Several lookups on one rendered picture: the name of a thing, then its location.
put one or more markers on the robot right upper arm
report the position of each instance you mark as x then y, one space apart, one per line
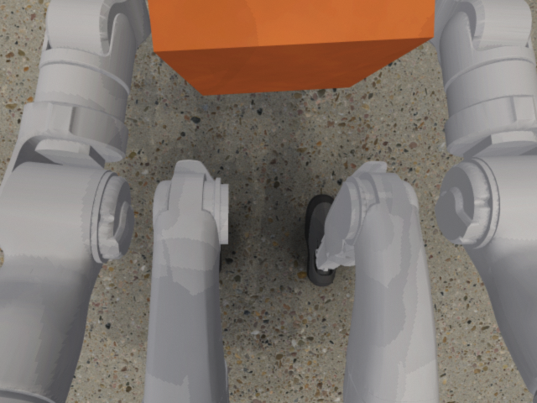
489 206

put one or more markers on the robot left upper arm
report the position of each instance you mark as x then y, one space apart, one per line
58 225

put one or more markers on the left robot shin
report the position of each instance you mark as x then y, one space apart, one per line
162 192

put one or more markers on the robot right forearm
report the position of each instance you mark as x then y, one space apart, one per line
488 66

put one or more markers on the carton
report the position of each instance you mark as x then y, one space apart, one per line
247 46

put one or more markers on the robot left forearm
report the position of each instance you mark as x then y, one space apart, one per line
85 75

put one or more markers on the robot right thigh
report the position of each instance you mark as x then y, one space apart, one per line
391 351

